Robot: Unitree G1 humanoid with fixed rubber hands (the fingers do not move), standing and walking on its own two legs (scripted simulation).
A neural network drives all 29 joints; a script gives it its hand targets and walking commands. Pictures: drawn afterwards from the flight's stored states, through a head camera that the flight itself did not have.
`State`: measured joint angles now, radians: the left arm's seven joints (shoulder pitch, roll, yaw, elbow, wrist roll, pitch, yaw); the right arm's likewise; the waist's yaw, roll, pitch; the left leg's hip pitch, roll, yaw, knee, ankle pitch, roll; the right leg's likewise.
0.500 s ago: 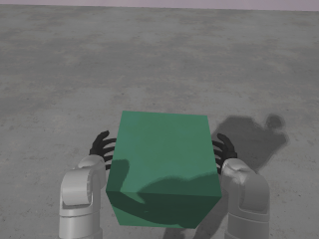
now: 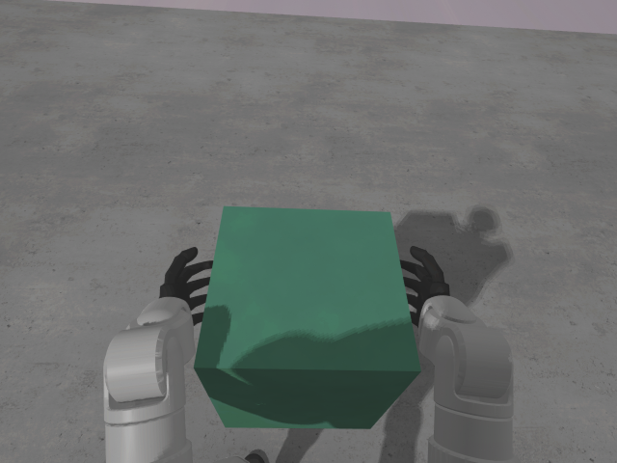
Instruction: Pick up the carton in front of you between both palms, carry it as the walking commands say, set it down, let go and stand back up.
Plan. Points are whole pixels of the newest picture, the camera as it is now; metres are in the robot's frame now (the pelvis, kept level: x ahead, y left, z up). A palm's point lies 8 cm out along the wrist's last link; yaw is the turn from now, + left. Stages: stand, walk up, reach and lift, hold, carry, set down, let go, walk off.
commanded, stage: carry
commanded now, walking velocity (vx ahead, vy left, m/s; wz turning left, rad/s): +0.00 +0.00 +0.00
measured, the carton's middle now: (302, 326) +0.29 +0.01 +0.01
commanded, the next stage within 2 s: hold in 1.84 s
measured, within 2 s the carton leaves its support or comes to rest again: neither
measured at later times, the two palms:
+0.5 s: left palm (213, 200) +0.42 +0.13 +0.11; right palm (428, 207) +0.43 -0.17 +0.11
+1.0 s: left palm (218, 208) +0.41 +0.13 +0.10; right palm (431, 210) +0.43 -0.17 +0.10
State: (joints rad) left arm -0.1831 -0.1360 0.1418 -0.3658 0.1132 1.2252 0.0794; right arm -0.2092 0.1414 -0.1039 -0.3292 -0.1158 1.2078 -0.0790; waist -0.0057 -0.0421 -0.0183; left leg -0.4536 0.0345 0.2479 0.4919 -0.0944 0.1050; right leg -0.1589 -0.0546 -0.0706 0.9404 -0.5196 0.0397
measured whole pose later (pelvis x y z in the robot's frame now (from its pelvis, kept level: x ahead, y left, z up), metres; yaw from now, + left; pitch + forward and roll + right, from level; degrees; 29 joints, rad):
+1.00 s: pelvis +0.16 -0.03 +0.01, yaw +2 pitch +2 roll +0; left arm -0.15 -0.13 0.11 -0.26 0.13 1.19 0.08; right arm -0.16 0.13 -0.11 -0.26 -0.13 1.19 -0.06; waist 0.00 0.00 -0.13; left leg -0.21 0.07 0.18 0.51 -0.33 -0.01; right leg -0.27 -0.05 -0.17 0.52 -0.29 -0.01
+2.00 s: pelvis +0.12 -0.03 +0.02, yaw +1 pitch -5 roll +0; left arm -0.21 -0.14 0.17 0.15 0.24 0.72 0.00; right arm -0.22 0.14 -0.16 0.14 -0.26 0.73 0.00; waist 0.00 0.02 0.05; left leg -0.07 0.01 0.02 0.38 -0.22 0.00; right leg -0.11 -0.01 -0.06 0.36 -0.16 -0.01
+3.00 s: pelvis +0.07 -0.02 -0.08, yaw +4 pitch +29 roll +0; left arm -0.67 -0.09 0.35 0.57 0.23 0.15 0.01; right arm -0.61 0.15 -0.45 0.46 -0.23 0.16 -0.01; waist -0.05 0.01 0.01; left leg -1.19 -0.05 -0.02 1.05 -0.37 0.02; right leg -1.21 0.02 0.02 1.03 -0.33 0.01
